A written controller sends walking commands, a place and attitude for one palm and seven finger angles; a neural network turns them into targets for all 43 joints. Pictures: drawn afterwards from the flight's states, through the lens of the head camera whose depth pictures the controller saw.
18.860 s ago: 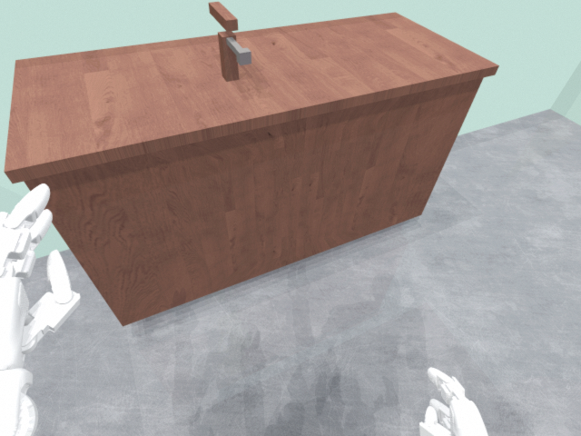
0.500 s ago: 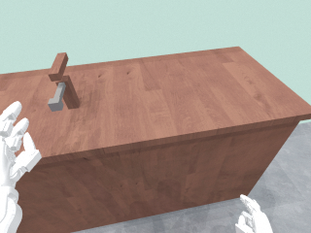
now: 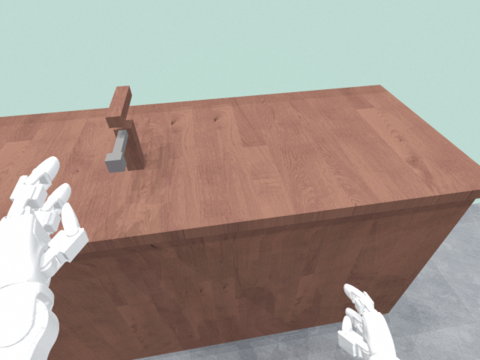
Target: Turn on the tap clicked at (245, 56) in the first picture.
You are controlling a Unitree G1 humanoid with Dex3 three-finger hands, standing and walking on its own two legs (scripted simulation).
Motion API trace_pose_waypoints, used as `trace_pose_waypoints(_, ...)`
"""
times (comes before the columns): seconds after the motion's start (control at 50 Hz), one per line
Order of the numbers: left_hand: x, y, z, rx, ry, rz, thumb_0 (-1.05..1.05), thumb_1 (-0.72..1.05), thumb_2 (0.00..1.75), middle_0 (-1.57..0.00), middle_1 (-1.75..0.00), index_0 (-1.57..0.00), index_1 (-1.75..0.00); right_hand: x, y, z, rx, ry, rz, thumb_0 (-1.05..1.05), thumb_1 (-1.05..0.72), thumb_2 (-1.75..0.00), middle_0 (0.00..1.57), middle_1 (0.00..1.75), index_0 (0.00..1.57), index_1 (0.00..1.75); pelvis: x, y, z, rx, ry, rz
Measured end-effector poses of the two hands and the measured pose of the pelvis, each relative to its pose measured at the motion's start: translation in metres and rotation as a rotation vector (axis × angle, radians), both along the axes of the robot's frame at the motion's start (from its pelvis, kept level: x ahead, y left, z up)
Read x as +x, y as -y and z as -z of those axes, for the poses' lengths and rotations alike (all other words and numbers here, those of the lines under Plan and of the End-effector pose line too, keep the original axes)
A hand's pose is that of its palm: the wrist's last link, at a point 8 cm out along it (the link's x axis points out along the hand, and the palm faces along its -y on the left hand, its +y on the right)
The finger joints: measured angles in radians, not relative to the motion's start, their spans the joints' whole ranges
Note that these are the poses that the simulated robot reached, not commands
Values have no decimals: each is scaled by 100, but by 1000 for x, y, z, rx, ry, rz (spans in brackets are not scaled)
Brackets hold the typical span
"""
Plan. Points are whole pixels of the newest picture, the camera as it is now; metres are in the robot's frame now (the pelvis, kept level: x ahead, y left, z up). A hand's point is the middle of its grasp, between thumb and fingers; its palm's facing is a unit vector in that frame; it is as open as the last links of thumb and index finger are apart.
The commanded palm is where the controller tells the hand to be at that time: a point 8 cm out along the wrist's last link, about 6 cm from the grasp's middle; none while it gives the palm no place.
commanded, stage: turn the palm inward beside the body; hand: left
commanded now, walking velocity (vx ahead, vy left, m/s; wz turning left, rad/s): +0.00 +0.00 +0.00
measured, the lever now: (116, 162) +0.38 +0.31 +0.14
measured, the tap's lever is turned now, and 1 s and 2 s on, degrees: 0 0 0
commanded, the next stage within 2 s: reach beside the lever's end, fingers flat in 0.74 s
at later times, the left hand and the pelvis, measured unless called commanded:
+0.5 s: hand (100, 242) +0.18 +0.21 +0.19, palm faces +0.49 -0.86 -0.09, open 7.4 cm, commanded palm +0.12 +0.24 +0.20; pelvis +0.00 -0.03 +0.00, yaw +1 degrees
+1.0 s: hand (108, 232) +0.20 +0.21 +0.18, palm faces +0.50 -0.86 -0.10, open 7.4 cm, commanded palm +0.15 +0.25 +0.19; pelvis +0.01 -0.03 +0.00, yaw +1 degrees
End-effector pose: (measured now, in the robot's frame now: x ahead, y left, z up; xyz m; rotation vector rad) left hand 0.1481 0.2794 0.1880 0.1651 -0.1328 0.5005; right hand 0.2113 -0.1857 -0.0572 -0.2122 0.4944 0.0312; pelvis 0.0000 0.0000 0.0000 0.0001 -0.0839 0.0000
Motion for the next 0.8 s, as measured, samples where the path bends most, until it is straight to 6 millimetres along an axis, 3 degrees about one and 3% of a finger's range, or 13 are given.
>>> trace_pose_waypoints(0.38, -12, 22, -2, -71, -45, -22, 1, 90, 90, -21, -30, -21, -30, 2, 23, -5, 6, 18, 13, 2, -90, -90, 20, 30, 20, 30, -6, 20, -2, 0, 34, -10)
trace_pose_waypoints(0.54, -10, 37, -5, -57, -39, -8, 1, 90, 90, -21, -30, -21, -30, 7, 35, -5, 10, 24, 13, 2, -90, -90, 20, 30, 20, 30, -2, 30, -3, -1, 33, -13)
trace_pose_waypoints(0.8, 0, 42, -3, -59, -55, -17, 1, 90, 90, -21, -30, -21, -30, 15, 45, -1, 13, 7, 23, 2, -90, -90, 20, 30, 20, 30, 7, 35, -3, -2, 16, -11)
